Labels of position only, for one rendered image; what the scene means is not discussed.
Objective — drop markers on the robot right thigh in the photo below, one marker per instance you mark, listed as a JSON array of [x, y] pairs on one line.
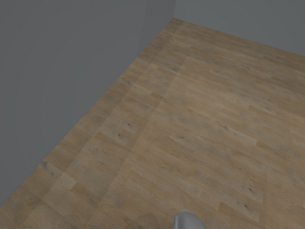
[[186, 220]]

